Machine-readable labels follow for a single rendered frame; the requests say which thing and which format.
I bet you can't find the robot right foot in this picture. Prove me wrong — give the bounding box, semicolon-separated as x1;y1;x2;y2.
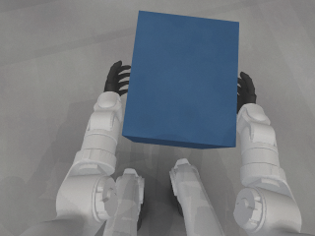
170;181;184;217

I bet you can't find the robot right upper arm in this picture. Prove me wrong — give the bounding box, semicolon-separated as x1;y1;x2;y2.
233;186;315;236

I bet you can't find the left robot shin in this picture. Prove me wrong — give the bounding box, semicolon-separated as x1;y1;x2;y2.
115;168;141;221

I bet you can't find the robot right hand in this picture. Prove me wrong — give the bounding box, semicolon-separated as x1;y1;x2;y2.
236;72;257;114

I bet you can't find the left robot forearm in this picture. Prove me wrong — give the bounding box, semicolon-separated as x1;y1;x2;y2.
56;91;124;212

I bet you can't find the carton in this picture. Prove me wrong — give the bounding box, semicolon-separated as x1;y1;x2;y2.
122;10;239;149

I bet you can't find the robot left hand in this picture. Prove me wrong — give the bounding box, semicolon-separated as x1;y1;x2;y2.
103;60;131;96

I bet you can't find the right robot forearm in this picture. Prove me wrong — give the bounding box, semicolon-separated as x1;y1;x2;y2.
236;103;302;230

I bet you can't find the robot left upper arm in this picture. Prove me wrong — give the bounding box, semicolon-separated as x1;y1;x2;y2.
20;173;119;236

